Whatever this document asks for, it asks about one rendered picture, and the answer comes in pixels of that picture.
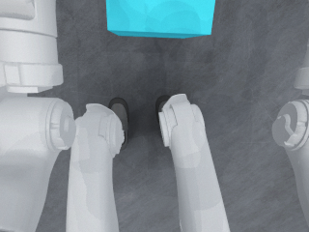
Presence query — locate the right robot upper arm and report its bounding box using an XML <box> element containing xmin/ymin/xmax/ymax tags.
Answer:
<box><xmin>271</xmin><ymin>99</ymin><xmax>309</xmax><ymax>227</ymax></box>

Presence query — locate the robot right foot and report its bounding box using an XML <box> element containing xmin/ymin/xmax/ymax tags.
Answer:
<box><xmin>155</xmin><ymin>95</ymin><xmax>171</xmax><ymax>126</ymax></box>

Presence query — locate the robot left forearm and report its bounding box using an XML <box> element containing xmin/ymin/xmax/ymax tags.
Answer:
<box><xmin>0</xmin><ymin>0</ymin><xmax>64</xmax><ymax>102</ymax></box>

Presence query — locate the left robot upper arm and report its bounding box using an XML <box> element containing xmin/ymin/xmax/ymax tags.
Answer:
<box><xmin>0</xmin><ymin>96</ymin><xmax>77</xmax><ymax>232</ymax></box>

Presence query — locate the carton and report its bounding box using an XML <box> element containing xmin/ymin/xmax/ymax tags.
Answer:
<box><xmin>105</xmin><ymin>0</ymin><xmax>215</xmax><ymax>39</ymax></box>

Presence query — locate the right robot shin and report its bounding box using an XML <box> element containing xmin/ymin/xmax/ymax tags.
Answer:
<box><xmin>163</xmin><ymin>94</ymin><xmax>206</xmax><ymax>129</ymax></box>

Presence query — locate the robot right forearm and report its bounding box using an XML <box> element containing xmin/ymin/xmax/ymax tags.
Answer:
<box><xmin>294</xmin><ymin>0</ymin><xmax>309</xmax><ymax>96</ymax></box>

